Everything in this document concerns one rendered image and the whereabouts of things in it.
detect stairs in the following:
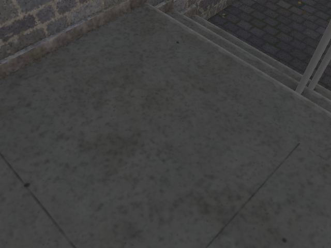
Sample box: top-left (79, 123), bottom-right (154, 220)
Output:
top-left (166, 9), bottom-right (331, 112)

